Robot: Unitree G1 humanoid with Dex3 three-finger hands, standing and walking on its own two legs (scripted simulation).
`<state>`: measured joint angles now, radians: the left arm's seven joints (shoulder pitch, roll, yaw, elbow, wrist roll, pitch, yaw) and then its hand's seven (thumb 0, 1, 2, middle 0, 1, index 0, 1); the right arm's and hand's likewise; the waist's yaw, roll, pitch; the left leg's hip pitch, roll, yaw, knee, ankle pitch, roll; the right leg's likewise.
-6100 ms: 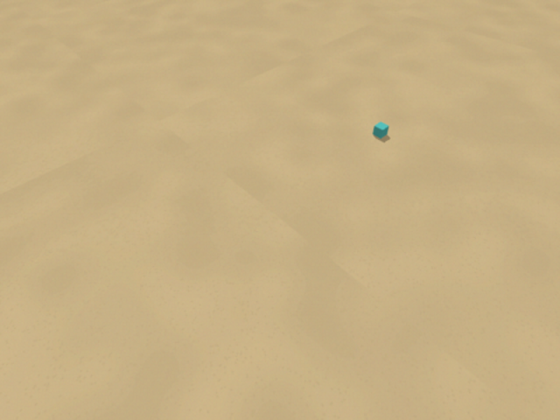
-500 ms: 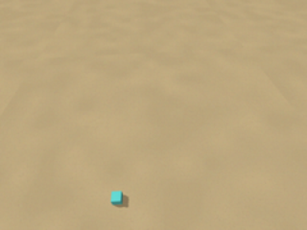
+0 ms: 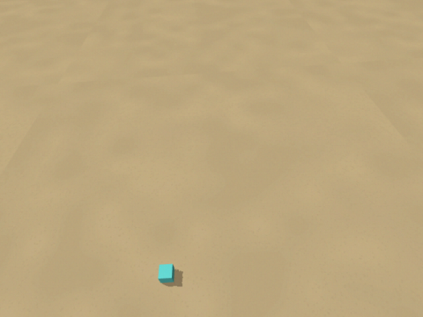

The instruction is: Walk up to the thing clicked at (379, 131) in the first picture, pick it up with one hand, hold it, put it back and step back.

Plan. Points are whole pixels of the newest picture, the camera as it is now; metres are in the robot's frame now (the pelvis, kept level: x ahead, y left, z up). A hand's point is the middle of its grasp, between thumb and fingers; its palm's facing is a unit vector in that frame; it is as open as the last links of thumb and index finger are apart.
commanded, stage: stand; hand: left
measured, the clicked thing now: (166, 273) +0.45 +0.27 -0.75
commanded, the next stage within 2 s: none
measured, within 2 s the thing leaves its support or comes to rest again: neither
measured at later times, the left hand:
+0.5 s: hand out of the picture +0.08 +0.25 -0.15, palm faces -0.01 -0.94 -0.34, open 7.4 cm
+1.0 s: hand out of the picture +0.08 +0.25 -0.15, palm faces -0.01 -0.94 -0.35, open 7.4 cm
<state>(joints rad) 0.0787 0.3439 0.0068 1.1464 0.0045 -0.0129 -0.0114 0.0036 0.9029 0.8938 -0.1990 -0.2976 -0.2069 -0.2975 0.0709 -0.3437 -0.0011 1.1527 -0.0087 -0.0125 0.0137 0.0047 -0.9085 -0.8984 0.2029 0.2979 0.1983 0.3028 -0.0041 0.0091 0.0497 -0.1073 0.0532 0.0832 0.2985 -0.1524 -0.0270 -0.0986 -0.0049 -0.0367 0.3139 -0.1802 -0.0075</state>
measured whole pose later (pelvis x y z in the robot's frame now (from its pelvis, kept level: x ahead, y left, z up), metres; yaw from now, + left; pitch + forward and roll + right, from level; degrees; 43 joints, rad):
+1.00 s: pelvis +0.01 +0.00 +0.00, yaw +1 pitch -2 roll +0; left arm 0.10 0.35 0.00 1.15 0.01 -0.01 -0.01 0.00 0.90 0.89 -0.20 -0.30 -0.21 -0.30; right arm 0.09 -0.35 0.00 1.15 -0.01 -0.01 0.01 0.00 -0.91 -0.90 0.20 0.30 0.20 0.30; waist 0.00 0.01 0.04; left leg -0.10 0.05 0.07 0.29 -0.15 -0.03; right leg -0.09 -0.01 -0.05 0.31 -0.19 -0.01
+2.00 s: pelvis +0.01 +0.00 +0.00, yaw +1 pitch -2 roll +0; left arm 0.11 0.35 0.00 1.14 0.01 -0.01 -0.01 0.00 0.90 0.89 -0.20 -0.30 -0.21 -0.30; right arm 0.11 -0.35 0.00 1.14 -0.01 -0.01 0.01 0.00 -0.91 -0.90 0.20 0.30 0.20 0.30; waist 0.00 0.01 0.04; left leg -0.09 0.05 0.07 0.29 -0.16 -0.03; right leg -0.07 -0.01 -0.05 0.30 -0.19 -0.01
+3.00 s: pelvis +0.02 +0.00 +0.00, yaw +1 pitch -2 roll +0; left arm 0.12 0.35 0.00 1.13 0.01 -0.02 -0.01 0.00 0.90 0.89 -0.20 -0.30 -0.21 -0.30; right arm 0.11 -0.35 0.00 1.14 -0.01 -0.01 0.01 0.00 -0.91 -0.90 0.20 0.30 0.20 0.30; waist 0.00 0.00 0.04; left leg -0.09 0.05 0.07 0.29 -0.17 -0.03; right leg -0.07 -0.01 -0.05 0.29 -0.19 0.00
